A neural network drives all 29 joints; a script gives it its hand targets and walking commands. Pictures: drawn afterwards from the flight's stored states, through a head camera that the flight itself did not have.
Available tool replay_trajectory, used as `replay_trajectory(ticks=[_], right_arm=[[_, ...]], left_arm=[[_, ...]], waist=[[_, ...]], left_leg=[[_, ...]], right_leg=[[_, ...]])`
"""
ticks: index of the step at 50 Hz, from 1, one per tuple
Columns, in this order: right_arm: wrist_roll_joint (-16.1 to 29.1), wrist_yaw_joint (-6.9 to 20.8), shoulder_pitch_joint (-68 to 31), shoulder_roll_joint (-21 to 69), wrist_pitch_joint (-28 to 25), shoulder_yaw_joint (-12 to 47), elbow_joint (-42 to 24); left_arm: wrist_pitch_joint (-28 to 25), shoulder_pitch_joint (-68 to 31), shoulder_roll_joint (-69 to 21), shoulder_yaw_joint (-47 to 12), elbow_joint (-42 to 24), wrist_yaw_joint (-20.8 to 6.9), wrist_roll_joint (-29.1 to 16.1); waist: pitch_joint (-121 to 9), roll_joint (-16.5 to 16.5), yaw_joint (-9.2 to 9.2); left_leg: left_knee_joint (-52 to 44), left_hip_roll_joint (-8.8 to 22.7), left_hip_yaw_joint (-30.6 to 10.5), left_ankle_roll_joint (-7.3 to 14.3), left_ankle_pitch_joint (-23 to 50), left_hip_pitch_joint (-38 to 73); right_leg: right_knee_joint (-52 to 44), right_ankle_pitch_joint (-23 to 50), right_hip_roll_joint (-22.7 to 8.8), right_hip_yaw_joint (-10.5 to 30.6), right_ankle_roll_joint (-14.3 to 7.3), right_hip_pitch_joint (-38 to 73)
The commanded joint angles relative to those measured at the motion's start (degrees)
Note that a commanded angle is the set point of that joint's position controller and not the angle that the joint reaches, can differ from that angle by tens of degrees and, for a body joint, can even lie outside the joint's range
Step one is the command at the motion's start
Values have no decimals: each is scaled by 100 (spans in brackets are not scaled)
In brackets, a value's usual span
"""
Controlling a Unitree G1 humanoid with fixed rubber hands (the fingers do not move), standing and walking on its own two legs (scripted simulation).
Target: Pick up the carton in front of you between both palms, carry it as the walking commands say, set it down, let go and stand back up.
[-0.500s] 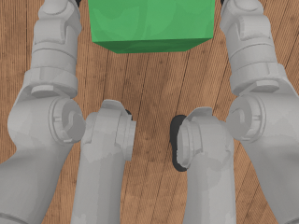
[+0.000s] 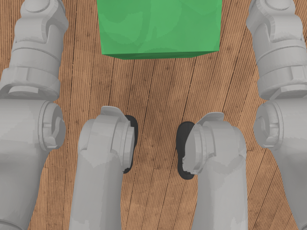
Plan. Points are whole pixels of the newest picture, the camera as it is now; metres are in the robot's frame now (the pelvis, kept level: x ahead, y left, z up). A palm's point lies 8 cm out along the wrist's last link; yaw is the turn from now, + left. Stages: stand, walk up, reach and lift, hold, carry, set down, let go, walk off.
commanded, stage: set down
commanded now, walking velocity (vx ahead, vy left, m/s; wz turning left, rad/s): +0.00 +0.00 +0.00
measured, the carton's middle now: (157, 11) +0.54 +0.02 -0.24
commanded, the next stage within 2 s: let go in 0.90 s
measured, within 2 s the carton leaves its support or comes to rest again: neither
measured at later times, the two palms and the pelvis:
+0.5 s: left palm out of the picture +0.54 +0.22 +0.03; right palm out of the picture +0.57 -0.17 +0.02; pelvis +0.01 +0.00 +0.13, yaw +0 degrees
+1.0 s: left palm out of the picture +0.53 +0.23 +0.17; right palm out of the picture +0.56 -0.17 +0.17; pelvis +0.03 +0.00 +0.27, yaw +0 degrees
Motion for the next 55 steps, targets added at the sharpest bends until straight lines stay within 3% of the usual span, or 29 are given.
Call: replay_trajectory(ticks=[1,7,12,27,46,50,55], right_arm=[[-136,-54,-1598,-737,83,-282,-1062],[-531,65,-1151,-405,237,-689,-510],[-752,156,-1045,-308,167,-878,-343],[-827,230,-702,-304,484,-892,-1445],[-1308,515,281,98,172,-1284,-1182],[-1587,478,967,268,160,-1323,-1363],[-1812,381,2329,526,140,-1249,-2064]], left_arm=[[94,-1358,783,122,-1124,96,87],[287,-1007,381,425,-827,52,530],[237,-889,207,601,-749,-39,750],[532,-388,429,752,-1678,-254,743],[217,470,17,1113,-1437,-558,1299],[177,1096,-21,1101,-1549,-657,1579],[137,2396,-17,878,-2083,-816,1852]], waist=[[-8877,-200,100],[-7329,-42,96],[-7273,-62,94],[-8958,-322,146],[-7982,-193,75],[-8229,-202,40],[-8346,-112,34]], left_leg=[[-1369,-49,49,-127,2675,4664],[-2099,-49,-20,-164,1989,3940],[-2577,-36,-28,-221,2001,3903],[-4078,-162,115,-231,2845,5113],[-6359,-55,-81,-257,3396,6581],[-6784,-46,-84,-243,3632,7150],[-7305,-31,-140,-179,4053,8138]], right_leg=[[-1417,2245,37,-163,13,3888],[-2153,1507,45,-112,-35,2897],[-2648,1548,49,-87,-4,2933],[-4137,2617,140,-88,87,5052],[-6502,3214,7,93,162,6239],[-6947,3567,0,117,201,6982],[-7490,3990,-5,170,204,7832]])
